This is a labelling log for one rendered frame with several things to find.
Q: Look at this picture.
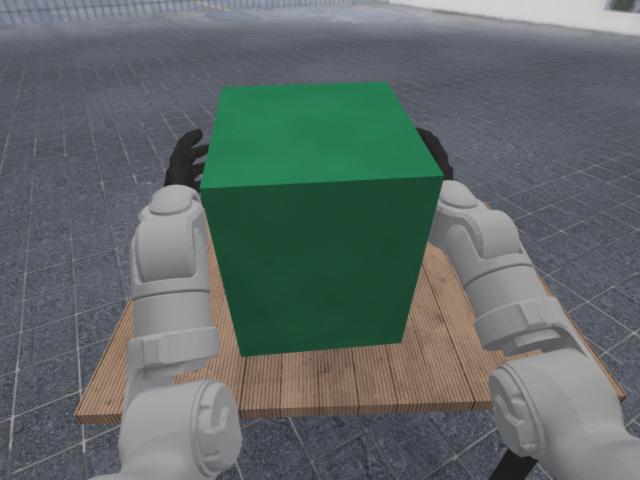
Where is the carton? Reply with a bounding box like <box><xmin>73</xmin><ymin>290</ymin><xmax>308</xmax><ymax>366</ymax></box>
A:
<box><xmin>199</xmin><ymin>82</ymin><xmax>444</xmax><ymax>357</ymax></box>

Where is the left robot upper arm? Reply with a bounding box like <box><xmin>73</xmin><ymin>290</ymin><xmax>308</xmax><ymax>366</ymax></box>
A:
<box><xmin>88</xmin><ymin>379</ymin><xmax>242</xmax><ymax>480</ymax></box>

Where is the left robot hand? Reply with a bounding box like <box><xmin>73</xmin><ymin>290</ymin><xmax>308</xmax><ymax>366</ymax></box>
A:
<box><xmin>164</xmin><ymin>129</ymin><xmax>209</xmax><ymax>208</ymax></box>

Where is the table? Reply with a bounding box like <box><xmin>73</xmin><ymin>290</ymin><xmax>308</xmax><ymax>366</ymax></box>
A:
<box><xmin>73</xmin><ymin>202</ymin><xmax>628</xmax><ymax>480</ymax></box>

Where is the right robot hand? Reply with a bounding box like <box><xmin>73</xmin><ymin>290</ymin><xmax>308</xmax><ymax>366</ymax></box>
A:
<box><xmin>416</xmin><ymin>128</ymin><xmax>454</xmax><ymax>181</ymax></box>

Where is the right robot upper arm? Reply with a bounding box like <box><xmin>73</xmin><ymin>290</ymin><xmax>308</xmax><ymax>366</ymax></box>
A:
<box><xmin>488</xmin><ymin>348</ymin><xmax>640</xmax><ymax>480</ymax></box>

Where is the left robot forearm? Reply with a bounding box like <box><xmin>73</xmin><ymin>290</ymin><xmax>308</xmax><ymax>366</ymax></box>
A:
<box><xmin>119</xmin><ymin>185</ymin><xmax>220</xmax><ymax>466</ymax></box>

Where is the right robot forearm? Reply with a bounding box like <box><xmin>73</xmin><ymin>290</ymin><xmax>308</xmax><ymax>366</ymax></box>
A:
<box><xmin>428</xmin><ymin>180</ymin><xmax>624</xmax><ymax>426</ymax></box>

